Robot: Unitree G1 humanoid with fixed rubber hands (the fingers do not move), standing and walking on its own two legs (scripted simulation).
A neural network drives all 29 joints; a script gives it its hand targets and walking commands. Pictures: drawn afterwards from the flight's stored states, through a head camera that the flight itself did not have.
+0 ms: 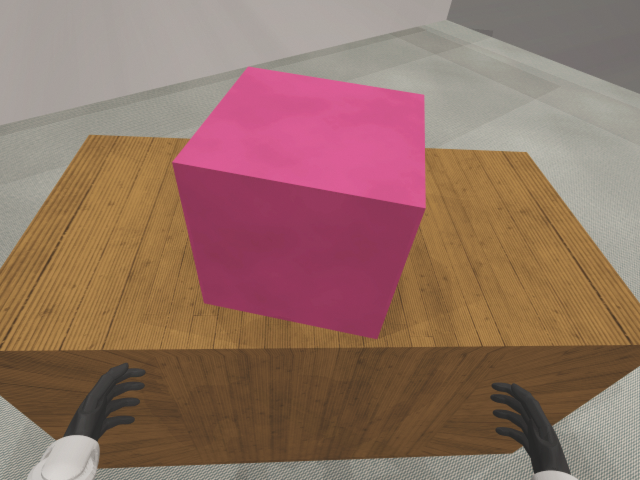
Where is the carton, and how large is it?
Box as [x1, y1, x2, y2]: [172, 67, 425, 338]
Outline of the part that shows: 247,67 172,162 203,300 205,303 377,338 425,208 423,95 260,68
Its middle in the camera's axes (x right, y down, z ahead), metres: -0.01 -0.06 +0.67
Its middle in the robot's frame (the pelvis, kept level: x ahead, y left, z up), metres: +0.54 +0.03 +0.03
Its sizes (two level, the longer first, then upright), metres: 0.306 0.296 0.297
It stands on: a pedestal, 0.66 m high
